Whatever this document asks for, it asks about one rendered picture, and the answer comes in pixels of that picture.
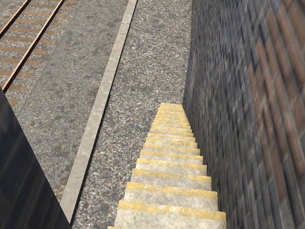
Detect stairs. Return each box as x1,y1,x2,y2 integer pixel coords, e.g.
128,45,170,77
107,102,227,229

